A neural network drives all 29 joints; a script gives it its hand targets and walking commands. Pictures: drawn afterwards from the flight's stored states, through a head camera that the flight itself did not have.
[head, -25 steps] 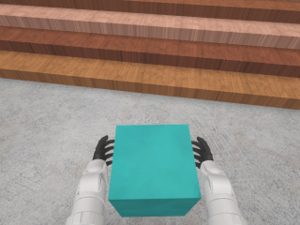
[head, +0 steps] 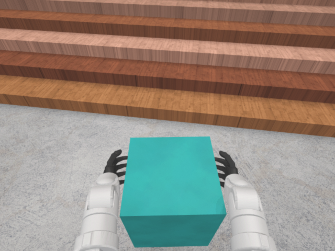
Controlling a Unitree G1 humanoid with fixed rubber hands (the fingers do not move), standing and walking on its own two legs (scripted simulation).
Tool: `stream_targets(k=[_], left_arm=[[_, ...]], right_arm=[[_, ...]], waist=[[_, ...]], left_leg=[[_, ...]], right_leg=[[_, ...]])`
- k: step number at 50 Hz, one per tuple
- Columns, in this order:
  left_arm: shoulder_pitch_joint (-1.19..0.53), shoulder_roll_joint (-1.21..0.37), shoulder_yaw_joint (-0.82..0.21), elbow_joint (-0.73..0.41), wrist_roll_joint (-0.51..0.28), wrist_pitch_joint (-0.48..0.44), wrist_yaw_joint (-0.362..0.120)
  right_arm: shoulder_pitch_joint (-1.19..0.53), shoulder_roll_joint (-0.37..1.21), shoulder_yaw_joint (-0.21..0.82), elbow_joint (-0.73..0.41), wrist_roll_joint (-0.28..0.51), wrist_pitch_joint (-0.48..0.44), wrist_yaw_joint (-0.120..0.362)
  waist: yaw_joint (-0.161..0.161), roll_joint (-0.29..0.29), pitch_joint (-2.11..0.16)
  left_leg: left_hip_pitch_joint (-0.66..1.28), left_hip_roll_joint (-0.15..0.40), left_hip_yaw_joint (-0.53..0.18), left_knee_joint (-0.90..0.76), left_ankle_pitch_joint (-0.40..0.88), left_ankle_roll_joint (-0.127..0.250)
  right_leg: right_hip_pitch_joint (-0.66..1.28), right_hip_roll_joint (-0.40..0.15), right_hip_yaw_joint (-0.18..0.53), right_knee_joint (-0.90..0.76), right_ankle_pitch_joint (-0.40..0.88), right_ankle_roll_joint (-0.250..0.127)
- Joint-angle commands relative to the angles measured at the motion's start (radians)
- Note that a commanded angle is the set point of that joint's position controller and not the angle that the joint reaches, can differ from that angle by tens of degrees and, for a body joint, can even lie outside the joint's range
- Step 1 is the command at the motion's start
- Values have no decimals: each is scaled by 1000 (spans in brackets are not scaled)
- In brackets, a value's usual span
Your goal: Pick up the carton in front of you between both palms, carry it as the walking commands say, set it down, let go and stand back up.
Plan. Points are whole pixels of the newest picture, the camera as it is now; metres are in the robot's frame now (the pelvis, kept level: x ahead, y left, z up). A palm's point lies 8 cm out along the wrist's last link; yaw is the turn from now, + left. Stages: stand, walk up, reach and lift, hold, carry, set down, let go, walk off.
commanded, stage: reach and lift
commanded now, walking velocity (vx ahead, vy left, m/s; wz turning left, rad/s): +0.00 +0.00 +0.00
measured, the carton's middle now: (170, 194) +0.30 +0.00 -0.04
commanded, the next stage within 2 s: hold in 0.66 s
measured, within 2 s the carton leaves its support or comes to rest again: neither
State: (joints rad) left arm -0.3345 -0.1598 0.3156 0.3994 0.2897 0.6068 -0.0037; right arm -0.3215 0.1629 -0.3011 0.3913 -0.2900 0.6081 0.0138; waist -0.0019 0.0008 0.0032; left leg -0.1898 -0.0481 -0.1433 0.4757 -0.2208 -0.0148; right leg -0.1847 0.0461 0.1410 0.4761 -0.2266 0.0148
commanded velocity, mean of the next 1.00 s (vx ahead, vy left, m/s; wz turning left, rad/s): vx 0.00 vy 0.00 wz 0.00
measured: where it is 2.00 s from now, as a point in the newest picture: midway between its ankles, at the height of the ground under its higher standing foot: outside the picture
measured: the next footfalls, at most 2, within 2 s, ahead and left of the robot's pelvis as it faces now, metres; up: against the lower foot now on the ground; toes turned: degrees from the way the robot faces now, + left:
none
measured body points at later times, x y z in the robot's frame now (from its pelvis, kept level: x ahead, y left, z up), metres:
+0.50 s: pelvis +0.02 +0.00 +0.01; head -0.01 +0.00 +0.46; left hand +0.32 +0.15 +0.03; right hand +0.32 -0.15 +0.03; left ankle +0.03 +0.13 -0.74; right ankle +0.02 -0.13 -0.74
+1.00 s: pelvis +0.01 +0.00 +0.01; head -0.03 +0.00 +0.45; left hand +0.31 +0.15 +0.05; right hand +0.31 -0.15 +0.05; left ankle +0.03 +0.13 -0.74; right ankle +0.02 -0.13 -0.74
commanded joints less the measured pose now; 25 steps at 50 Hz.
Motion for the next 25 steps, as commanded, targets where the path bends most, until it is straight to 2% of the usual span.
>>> stream_targets(k=[1,17,25], left_arm=[[-538,-978,-570,30,-228,-15,-255],[-420,-937,-603,-76,-243,20,-246],[-376,-928,-622,-125,-257,41,-242]], right_arm=[[-565,959,563,8,226,-23,240],[-440,939,595,-86,246,17,229],[-394,927,612,-137,259,38,224]], waist=[[-3,-1,-256],[1,-1,-267],[-1,-2,-256]], left_leg=[[72,-41,78,-93,32,5],[138,-51,74,-123,203,-4],[159,-55,70,-135,252,-7]], right_leg=[[55,42,-79,-93,35,-9],[138,49,-72,-125,221,3],[163,52,-69,-136,270,7]])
